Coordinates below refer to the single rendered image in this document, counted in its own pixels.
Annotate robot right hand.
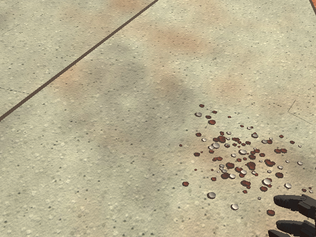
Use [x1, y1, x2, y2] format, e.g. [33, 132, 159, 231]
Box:
[268, 194, 316, 237]

